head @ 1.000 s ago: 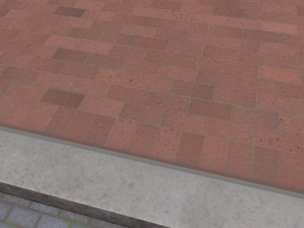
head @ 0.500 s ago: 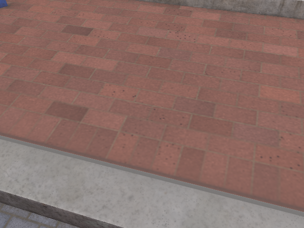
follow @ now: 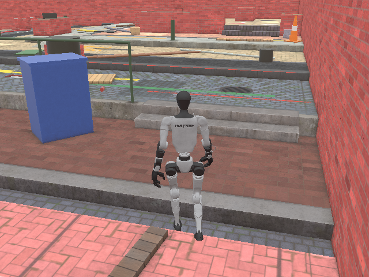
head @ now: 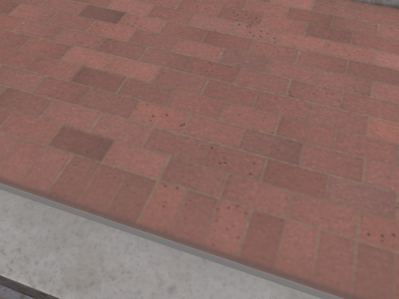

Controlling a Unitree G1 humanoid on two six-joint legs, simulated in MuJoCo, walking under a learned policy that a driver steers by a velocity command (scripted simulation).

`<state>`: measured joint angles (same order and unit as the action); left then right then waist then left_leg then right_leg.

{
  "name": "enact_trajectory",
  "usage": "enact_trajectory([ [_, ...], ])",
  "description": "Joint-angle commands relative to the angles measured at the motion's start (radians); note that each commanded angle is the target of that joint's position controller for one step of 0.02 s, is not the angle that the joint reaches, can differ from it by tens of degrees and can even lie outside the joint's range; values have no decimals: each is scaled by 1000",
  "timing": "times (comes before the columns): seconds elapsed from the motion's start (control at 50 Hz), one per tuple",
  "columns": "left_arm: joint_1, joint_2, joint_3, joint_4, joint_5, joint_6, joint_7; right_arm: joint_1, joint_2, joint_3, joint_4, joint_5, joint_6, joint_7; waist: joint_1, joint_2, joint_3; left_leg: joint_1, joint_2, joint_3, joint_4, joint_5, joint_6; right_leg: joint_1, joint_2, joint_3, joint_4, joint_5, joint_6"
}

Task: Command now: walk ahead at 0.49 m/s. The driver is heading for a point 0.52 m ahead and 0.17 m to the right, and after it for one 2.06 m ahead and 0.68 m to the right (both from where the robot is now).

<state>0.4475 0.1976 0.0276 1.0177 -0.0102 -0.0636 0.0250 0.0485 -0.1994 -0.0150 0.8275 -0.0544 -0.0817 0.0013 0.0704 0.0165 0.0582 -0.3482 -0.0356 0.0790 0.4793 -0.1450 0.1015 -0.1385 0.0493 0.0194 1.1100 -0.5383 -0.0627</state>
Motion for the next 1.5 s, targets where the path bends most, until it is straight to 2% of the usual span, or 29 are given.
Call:
enact_trajectory([
  [0.02,38,70,17,-59,23,1,0,291,-149,-56,70,34,23,-1,-94,91,-196,518,367,-420,-132,277,210,-580,-21,4,505,91,-1],
  [0.1,-100,-2,3,-130,52,49,-50,323,-54,-13,120,27,2,-9,-40,50,-8,107,293,-316,-283,-126,126,-670,-65,-19,666,197,9],
  [0.26,-529,-109,-86,-450,35,70,9,486,-26,45,269,36,-35,12,-9,-38,101,34,240,-104,-346,-256,-8,-1215,-37,-8,962,138,-68],
  [0.34,-584,-116,-106,-499,46,98,-15,589,-89,46,286,67,-5,-70,-51,-1,-12,258,244,-23,-462,346,41,-1028,-75,-167,675,85,-54],
  [0.42,-382,-39,-87,-416,9,94,-22,553,-191,20,203,65,13,-77,39,158,-241,411,300,103,-84,1751,17,-488,69,-324,192,-32,-121],
  [0.46,-176,50,-40,-375,39,65,-57,485,-245,-16,116,57,24,-62,122,256,-408,390,328,116,402,1626,39,-194,78,-40,-60,-75,-211],
  [0.48,-144,174,2,-338,27,70,-46,425,-165,-10,11,39,3,-21,108,-27,-389,-52,143,99,808,758,-20,8,-128,560,-414,-285,-325],
  [0.5,166,192,-8,-280,108,82,-64,458,-192,-49,113,-101,25,119,210,-200,-281,-467,-87,-333,1464,150,-10,81,-197,1034,-658,218,-373],
  [0.52,176,269,44,-196,105,63,-74,431,-126,-64,35,-8,-3,138,137,-69,-86,-733,-110,-540,1551,197,21,33,-271,953,-699,215,-184],
  [0.54,31,225,47,-157,86,27,-101,351,-94,-40,1,8,-26,119,54,91,7,-766,-86,-475,1604,188,25,-105,-263,761,-632,324,-178],
  [0.58,-162,8,-8,-70,91,-32,-119,253,-13,17,-104,-37,-18,71,-108,106,-50,-842,-32,-385,1679,77,93,-212,-188,515,-625,196,-214],
  [0.62,-347,-36,-30,-99,111,-61,-144,275,-69,20,-109,0,26,36,-234,97,-24,-678,72,-275,1439,146,90,-511,-105,297,-705,168,-155],
  [0.7,-118,52,-27,-64,101,-121,-104,112,-87,27,-190,6,-23,25,-126,-73,-101,-433,83,-117,1054,92,-70,-538,56,127,-711,423,-61],
  [0.84,110,163,25,-78,34,-88,-141,-224,-62,33,-266,-4,41,53,-7,-119,-15,-366,43,-84,124,116,-162,51,-167,329,-760,780,-176],
  [0.86,32,136,17,-139,-71,-34,-45,-213,-145,8,-265,103,-5,20,-5,-46,10,-278,-37,-55,-22,76,-144,61,-144,394,-755,930,-112],
  [0.88,100,241,40,-73,65,-50,-106,-201,-82,27,-251,24,9,28,-48,-156,-59,-211,1,-71,1,179,-130,117,-195,354,-715,1050,-120],
  [0.92,25,217,53,-109,81,-65,-134,84,-180,-11,-161,44,-9,11,-152,-74,-215,172,51,-88,43,276,-7,55,-137,293,-493,1278,-35],
  [0.96,222,-49,-30,-143,96,-101,-119,505,-207,-25,-47,19,-38,13,-195,381,-688,1112,491,-685,93,525,450,-612,145,197,173,44,98],
  [1.0,-62,89,18,-178,44,-72,-115,391,-184,-39,-14,-4,-26,-21,-211,74,-197,592,433,-563,-125,18,191,-818,-10,129,440,147,14],
  [1.06,-140,52,3,-180,102,-51,-96,176,14,19,-41,29,-15,-25,-92,54,-154,260,338,-320,-301,127,145,-611,-143,107,214,278,6],
  [1.1,-187,12,-6,-187,78,-43,-107,164,2,4,-21,20,-31,-31,-75,50,-146,232,317,-220,-348,128,144,-624,-164,82,185,242,11],
  [1.12,-207,72,24,-257,-88,-19,-47,174,-143,-40,-3,54,-49,-14,-56,-21,-69,184,301,-170,-355,99,87,-652,-174,84,195,300,28],
  [1.22,-289,55,11,-319,-25,-1,-26,208,-139,-42,59,47,-46,-12,-43,57,-18,69,239,-7,-382,153,78,-603,-175,55,-109,542,43],
  [1.36,-542,68,7,-420,-19,-3,-68,375,-213,-63,120,79,-3,-13,-139,19,10,392,325,-20,-305,231,61,-567,-135,-39,-502,467,3],
  [1.42,-362,146,48,-387,-7,-9,-71,351,-238,-69,126,83,18,-14,-20,82,-96,411,294,36,-36,662,14,-246,-42,-106,-614,416,-57],
  [1.44,-176,216,81,-334,-2,-8,-57,348,-213,-58,116,76,16,-16,54,65,-206,250,245,54,183,621,-17,60,-67,-61,-572,481,-91],
  [1.46,-1,339,109,-310,25,-4,-39,390,-120,-24,67,55,-5,-6,78,-133,-392,-171,119,67,602,190,-78,522,-362,346,-551,540,-231],
  [1.48,33,314,102,-298,10,1,-33,409,-98,-14,83,65,-35,5,67,-226,-533,-351,10,-105,847,-422,-99,611,-501,687,-726,510,-322],
  [1.5,-13,252,85,-302,16,0,-32,326,-183,-48,65,104,-47,9,70,-149,-413,-452,65,-187,921,-386,-88,502,-465,559,-746,503,-268],
])
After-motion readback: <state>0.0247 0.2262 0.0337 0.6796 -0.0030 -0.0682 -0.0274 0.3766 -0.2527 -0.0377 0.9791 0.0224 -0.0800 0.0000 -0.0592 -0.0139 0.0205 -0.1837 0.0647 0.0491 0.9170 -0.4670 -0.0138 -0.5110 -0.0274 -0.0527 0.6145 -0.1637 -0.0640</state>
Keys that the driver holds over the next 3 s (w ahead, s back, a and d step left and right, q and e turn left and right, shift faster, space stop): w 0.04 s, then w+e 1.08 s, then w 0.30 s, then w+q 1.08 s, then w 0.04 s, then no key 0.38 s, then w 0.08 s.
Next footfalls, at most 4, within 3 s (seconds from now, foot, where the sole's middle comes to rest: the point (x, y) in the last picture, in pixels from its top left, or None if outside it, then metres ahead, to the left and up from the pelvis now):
0.46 right None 0.36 -0.08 -0.61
0.92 left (233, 194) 0.74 -0.03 -0.61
1.44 right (348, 182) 0.82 -0.42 -0.61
1.96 left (315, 102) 1.20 -0.35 -0.61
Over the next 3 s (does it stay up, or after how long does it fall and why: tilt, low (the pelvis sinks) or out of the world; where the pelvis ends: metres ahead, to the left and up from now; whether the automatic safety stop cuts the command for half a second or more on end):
stays up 1.45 -0.49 0.17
